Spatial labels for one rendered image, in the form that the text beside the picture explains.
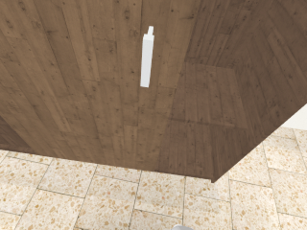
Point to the handle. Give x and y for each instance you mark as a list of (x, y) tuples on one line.
[(147, 54)]

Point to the wardrobe door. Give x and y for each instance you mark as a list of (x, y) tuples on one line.
[(70, 76), (8, 136)]

